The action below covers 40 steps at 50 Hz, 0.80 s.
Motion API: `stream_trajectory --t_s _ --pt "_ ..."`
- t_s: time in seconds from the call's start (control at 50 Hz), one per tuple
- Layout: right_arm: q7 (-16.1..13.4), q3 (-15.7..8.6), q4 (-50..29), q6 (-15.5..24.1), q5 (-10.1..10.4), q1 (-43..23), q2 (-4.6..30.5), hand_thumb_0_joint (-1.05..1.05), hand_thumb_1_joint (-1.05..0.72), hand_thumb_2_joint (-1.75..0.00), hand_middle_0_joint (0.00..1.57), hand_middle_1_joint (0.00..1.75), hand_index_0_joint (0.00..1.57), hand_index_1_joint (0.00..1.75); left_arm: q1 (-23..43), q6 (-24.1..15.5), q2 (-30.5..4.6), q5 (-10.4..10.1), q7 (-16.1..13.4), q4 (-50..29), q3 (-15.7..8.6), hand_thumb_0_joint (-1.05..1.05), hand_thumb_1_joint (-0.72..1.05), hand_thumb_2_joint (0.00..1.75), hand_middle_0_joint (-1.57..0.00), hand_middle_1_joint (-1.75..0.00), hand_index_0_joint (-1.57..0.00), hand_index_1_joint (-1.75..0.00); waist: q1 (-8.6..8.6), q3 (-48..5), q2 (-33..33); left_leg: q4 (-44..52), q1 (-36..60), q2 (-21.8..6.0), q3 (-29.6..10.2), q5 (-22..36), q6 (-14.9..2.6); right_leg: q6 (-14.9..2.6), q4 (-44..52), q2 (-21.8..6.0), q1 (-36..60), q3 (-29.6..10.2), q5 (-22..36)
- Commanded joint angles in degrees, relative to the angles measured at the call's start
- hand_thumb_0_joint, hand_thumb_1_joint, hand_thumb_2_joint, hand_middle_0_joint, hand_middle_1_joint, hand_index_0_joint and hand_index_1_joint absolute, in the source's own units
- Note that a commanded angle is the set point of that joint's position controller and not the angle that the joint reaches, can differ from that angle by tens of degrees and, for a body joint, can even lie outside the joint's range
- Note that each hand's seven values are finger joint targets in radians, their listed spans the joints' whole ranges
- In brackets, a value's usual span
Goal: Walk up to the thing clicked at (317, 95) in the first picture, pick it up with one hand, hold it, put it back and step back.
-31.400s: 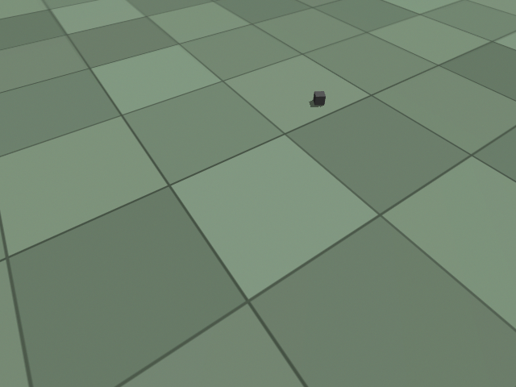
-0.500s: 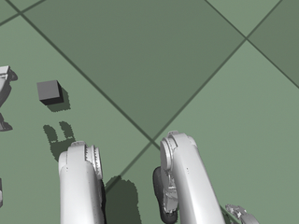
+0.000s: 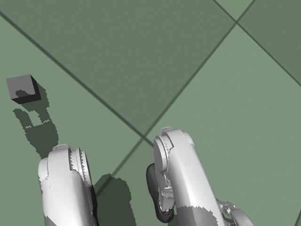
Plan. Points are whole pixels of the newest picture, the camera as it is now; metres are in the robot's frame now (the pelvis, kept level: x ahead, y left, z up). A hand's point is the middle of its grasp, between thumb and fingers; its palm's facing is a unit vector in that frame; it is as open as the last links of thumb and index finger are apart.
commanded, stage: rise first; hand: left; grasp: from above
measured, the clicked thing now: (24, 89) +0.52 +0.31 -0.31
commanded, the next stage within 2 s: approach in 0.38 s
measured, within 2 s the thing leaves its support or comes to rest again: neither
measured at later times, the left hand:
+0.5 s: hand out of the picture +0.46 +0.35 -0.18, palm faces -0.42 -0.11 -0.90, open 14.4 cm
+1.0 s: hand (9, 62) +0.54 +0.30 -0.16, palm faces -0.37 -0.07 -0.93, open 14.4 cm
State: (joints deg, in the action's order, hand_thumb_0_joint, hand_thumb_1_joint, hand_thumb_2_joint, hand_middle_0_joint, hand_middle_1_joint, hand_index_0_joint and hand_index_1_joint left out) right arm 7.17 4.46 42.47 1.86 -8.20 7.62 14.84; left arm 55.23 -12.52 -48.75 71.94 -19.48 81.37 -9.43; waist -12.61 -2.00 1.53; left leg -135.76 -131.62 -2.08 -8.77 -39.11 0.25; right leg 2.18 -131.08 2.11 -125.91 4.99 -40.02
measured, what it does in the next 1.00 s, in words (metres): stands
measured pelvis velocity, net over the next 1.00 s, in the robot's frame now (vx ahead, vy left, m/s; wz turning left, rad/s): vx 0.00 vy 0.00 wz -0.04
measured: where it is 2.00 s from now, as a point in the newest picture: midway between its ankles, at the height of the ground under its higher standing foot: (127, 211)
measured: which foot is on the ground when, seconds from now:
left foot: down 0.00-1.00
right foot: down 0.00-1.00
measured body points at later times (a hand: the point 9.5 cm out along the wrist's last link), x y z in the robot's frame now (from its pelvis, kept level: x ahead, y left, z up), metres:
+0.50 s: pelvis +0.00 +0.00 -0.01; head +0.25 +0.08 +0.35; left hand +0.48 +0.36 -0.13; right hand +0.06 -0.27 -0.11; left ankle +0.08 +0.13 -0.31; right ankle +0.10 -0.12 -0.31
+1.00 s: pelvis +0.00 +0.00 -0.01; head +0.26 +0.07 +0.35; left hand +0.55 +0.30 -0.11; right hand +0.01 -0.27 -0.10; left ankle +0.08 +0.13 -0.31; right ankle +0.10 -0.12 -0.31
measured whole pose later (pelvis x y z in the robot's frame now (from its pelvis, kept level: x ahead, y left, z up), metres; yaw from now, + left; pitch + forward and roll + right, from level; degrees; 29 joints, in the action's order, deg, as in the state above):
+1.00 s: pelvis +0.00 +0.00 -0.01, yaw -2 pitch +34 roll -10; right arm 8.0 9.7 38.1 1.1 -7.3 10.7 16.5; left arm 67.0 -2.3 -51.5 70.8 -18.9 85.5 -5.5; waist -20.6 0.7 0.6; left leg -138.7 -134.4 -2.7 -10.5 -39.8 0.2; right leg 2.6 -132.6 3.2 -128.6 6.2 -39.5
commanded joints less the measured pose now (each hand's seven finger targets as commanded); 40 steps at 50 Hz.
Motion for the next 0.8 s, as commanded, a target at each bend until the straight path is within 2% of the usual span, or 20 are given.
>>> stream_trajectory --t_s 0.0,0.04,0.08,0.12,0.16,0.2,0.24,0.28,0.3,0.34,0.38,0.44,0.46,0.48,0.56,0.58,0.62,0.66,0.7,0.78 --pt "-0.67 -4.26 -0.42 -0.07 -0.23 12.30 14.87 0.00 -0.90 -0.90 0.20 0.30 0.20 0.30 15.54 -0.15 -17.18 -1.64 -2.05 -7.89 -2.18 0.00 -0.55 1.00 -0.06 -0.99 -0.06 -0.99 0.38 -38.38 -18.25 13.27 31.85 0.54 4.93 11.85 -1.75 -3.84 12.91 1.18 17.43 4.07 14.35" --pt "-0.60 -4.19 -0.57 -0.16 -0.30 12.13 15.23 0.00 -0.90 -0.90 0.20 0.30 0.20 0.30 16.14 -0.29 -18.30 -1.62 -1.93 -8.84 -2.49 0.00 -0.55 1.01 -0.06 -0.98 -0.06 -0.98 0.20 -38.66 -19.18 12.95 31.99 0.34 4.69 11.60 -1.70 -3.90 12.41 1.35 16.83 4.33 14.18" --pt "-0.52 -3.92 -0.72 -0.36 -0.33 12.26 15.08 0.00 -0.90 -0.90 0.20 0.30 0.20 0.30 16.22 -0.54 -17.82 -1.46 -1.66 -8.90 -1.68 0.00 -0.56 1.01 -0.06 -0.98 -0.06 -0.98 -0.07 -38.71 -19.08 12.51 30.70 0.43 4.98 11.44 -1.77 -3.93 12.42 1.60 17.63 4.32 14.23" --pt "-0.51 -3.89 -0.97 -0.52 -0.38 12.28 15.33 0.00 -0.89 -0.90 0.20 0.30 0.20 0.30 15.12 -0.69 -18.99 -1.87 -1.91 -9.15 -3.25 0.00 -0.56 1.01 -0.06 -0.97 -0.05 -0.98 0.36 -38.86 -19.18 12.69 31.20 0.44 4.70 11.55 -1.64 -3.87 12.09 1.57 17.76 4.53 14.05" --pt "-0.36 -3.72 -0.97 -0.61 -0.69 12.22 15.41 0.00 -0.90 -0.90 0.20 0.30 0.20 0.30 14.92 -0.58 -18.14 -1.47 -1.84 -8.84 -2.40 0.00 -0.57 1.02 -0.06 -0.97 -0.05 -0.98 -0.08 -38.64 -20.33 12.17 32.23 0.35 4.61 12.68 -1.62 -3.88 11.80 1.55 17.00 4.66 14.89" --pt "-0.27 -3.60 -0.96 -0.70 -0.54 12.59 15.77 0.00 -0.90 -0.90 0.20 0.30 0.20 0.30 15.91 -0.63 -18.26 -1.87 -2.09 -9.50 -2.61 0.00 -0.57 1.03 -0.06 -0.97 -0.05 -0.97 -0.72 -38.32 -20.01 12.36 32.29 0.30 3.98 12.72 -1.51 -3.88 11.32 1.52 16.34 4.97 15.01" --pt "-0.26 -3.70 -1.11 -0.60 -0.48 12.12 16.07 0.00 -0.90 -0.90 0.20 0.30 0.20 0.30 15.94 -0.60 -19.13 -1.97 -2.10 -9.21 -2.87 0.00 -0.57 1.02 -0.06 -0.97 -0.05 -0.97 -0.43 -37.26 -20.82 12.42 32.48 0.14 3.87 11.80 -1.44 -3.95 11.19 1.38 15.00 4.95 14.31" --pt "-0.22 -3.37 -1.04 -0.72 -0.64 12.43 16.24 0.00 -0.90 -0.90 0.20 0.30 0.20 0.30 16.53 -0.93 -19.04 -1.66 -2.07 -9.01 -2.56 0.00 -0.58 1.03 -0.06 -0.96 -0.05 -0.97 -1.01 -36.81 -21.17 12.47 31.70 0.34 3.73 10.81 -1.39 -3.97 10.89 1.38 14.66 5.16 13.47" --pt "-0.14 -3.32 -1.21 -0.66 -0.52 12.16 16.01 0.00 -0.90 -0.90 0.20 0.30 0.20 0.30 15.78 -0.85 -19.03 -1.59 -1.96 -8.55 -2.27 0.00 -0.58 1.03 -0.06 -0.97 -0.05 -0.98 -0.63 -36.46 -21.37 12.22 31.66 0.25 3.82 10.98 -1.38 -4.08 10.88 1.51 14.90 5.11 13.62" --pt "-0.12 -3.11 -1.21 -0.71 -0.79 12.43 16.13 0.00 -0.89 -0.90 0.20 0.30 0.20 0.30 15.97 -0.91 -19.68 -1.56 -2.31 -8.69 -3.13 0.00 -0.59 1.04 -0.06 -0.95 -0.04 -0.96 -1.03 -38.11 -20.39 11.30 31.15 0.38 4.37 11.46 -1.63 -3.81 11.24 1.72 16.55 5.05 14.26" --pt "-0.08 -2.91 -1.21 -0.68 -0.81 12.16 15.96 0.00 -0.90 -0.90 0.20 0.30 0.20 0.30 15.72 -0.96 -19.62 -1.72 -2.55 -8.34 -2.99 0.00 -0.58 1.03 -0.06 -0.96 -0.05 -0.97 -0.86 -38.18 -20.29 10.95 31.07 0.38 4.48 12.17 -1.68 -3.78 11.07 1.77 16.74 5.00 14.97" --pt "0.06 -2.56 -1.02 -0.61 -1.03 12.47 15.97 0.00 -0.90 -0.90 0.20 0.30 0.20 0.30 16.18 -1.04 -19.36 -1.36 -2.55 -6.86 -2.42 0.00 -0.59 1.05 -0.06 -0.95 -0.04 -0.97 -1.69 -37.26 -18.50 10.12 28.51 0.44 4.63 11.45 -1.98 -3.58 11.34 1.97 17.63 4.96 14.86" --pt "0.03 -2.68 -1.16 -0.46 -0.70 12.47 16.14 0.00 -0.91 -0.90 0.20 0.30 0.20 0.30 16.66 -0.97 -20.43 -1.59 -2.66 -6.75 -2.82 0.00 -0.61 1.10 -0.07 -0.93 -0.02 -0.97 -1.51 -36.38 -18.33 9.96 28.39 0.42 4.60 11.03 -2.06 -3.59 11.62 1.94 17.22 4.85 14.43" --pt "0.14 -2.29 -1.24 -0.31 -1.09 12.51 16.11 0.00 -0.89 -0.89 0.20 0.30 0.20 0.30 17.12 -0.98 -20.16 -1.45 -2.73 -6.35 -2.57 0.00 -0.58 1.02 -0.06 -0.97 -0.05 -0.97 -2.09 -35.51 -19.38 10.12 27.53 0.48 4.71 10.55 -1.97 -3.58 11.34 1.88 17.50 4.99 14.07" --pt "0.23 -1.96 -1.11 0.26 -1.17 12.65 16.25 0.00 -0.89 -0.89 0.20 0.30 0.20 0.30 21.99 -1.25 -16.33 -1.41 -3.30 -5.57 1.32 0.00 -0.56 1.01 -0.06 -0.98 -0.06 -0.98 -4.51 -34.23 -19.23 9.93 27.30 0.29 3.88 7.98 -1.89 -3.77 11.41 2.15 15.02 5.72 12.30" --pt "0.14 -2.04 -0.83 0.52 -1.14 12.98 16.44 0.00 -0.89 -0.89 0.20 0.30 0.20 0.30 23.21 -1.07 -16.11 -1.30 -3.54 -6.10 1.64 0.00 -0.56 1.01 -0.06 -0.99 -0.06 -0.99 -4.59 -34.05 -19.92 10.16 28.44 0.19 3.77 7.73 -1.76 -3.83 11.59 2.09 14.26 5.79 12.09" --pt "0.14 -1.87 -0.73 0.87 -1.34 13.61 16.76 0.00 -0.89 -0.89 0.20 0.30 0.20 0.30 26.00 -0.77 -14.54 -0.63 -3.95 -6.41 3.29 0.00 -0.57 1.01 -0.06 -0.98 -0.06 -0.98 -6.29 -35.15 -21.81 10.03 30.05 0.08 3.22 8.36 -1.45 -3.82 10.84 2.18 13.65 6.36 12.90" --pt "0.00 -1.94 -0.44 1.14 -1.30 13.89 17.10 0.00 -0.90 -0.89 0.20 0.30 0.20 0.30 28.37 0.02 -13.76 -0.23 -4.50 -6.01 4.31 0.00 -0.58 1.02 -0.06 -0.98 -0.05 -0.99 -6.79 -35.57 -23.17 10.07 31.90 -0.16 2.91 9.45 -1.23 -3.82 10.39 2.11 12.62 6.70 14.00" --pt "-0.12 -1.33 -0.38 1.21 -1.33 14.24 17.24 0.00 -0.90 -0.89 0.20 0.30 0.20 0.30 30.29 1.24 -14.84 0.20 -5.29 -4.86 4.07 0.00 -0.58 1.02 -0.06 -0.98 -0.05 -0.99 -7.10 -35.92 -23.91 10.09 31.80 -0.18 2.89 10.29 -1.12 -3.88 10.10 2.13 12.87 6.78 14.94" --pt "-0.16 -0.79 -1.71 0.96 -1.12 14.58 17.50 0.00 -0.90 -0.90 0.20 0.30 0.20 0.30 32.86 5.27 -18.61 1.13 -6.36 -4.83 1.81 0.00 -0.60 1.03 -0.06 -0.97 -0.05 -0.98 -6.44 -38.96 -27.85 10.96 34.15 -0.11 3.39 13.20 -0.85 -4.23 9.29 1.86 13.74 6.37 17.34"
